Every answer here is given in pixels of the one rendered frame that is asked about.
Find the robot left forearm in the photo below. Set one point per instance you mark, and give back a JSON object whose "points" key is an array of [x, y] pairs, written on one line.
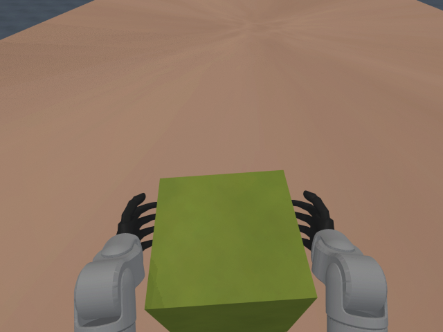
{"points": [[104, 294]]}

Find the carton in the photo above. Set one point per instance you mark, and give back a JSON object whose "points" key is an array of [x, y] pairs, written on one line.
{"points": [[227, 255]]}

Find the robot right forearm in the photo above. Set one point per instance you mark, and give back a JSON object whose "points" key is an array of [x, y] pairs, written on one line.
{"points": [[355, 284]]}

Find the robot right hand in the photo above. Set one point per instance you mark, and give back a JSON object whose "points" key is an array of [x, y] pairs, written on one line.
{"points": [[319, 220]]}

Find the robot left hand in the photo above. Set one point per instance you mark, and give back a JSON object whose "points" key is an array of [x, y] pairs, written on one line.
{"points": [[130, 221]]}

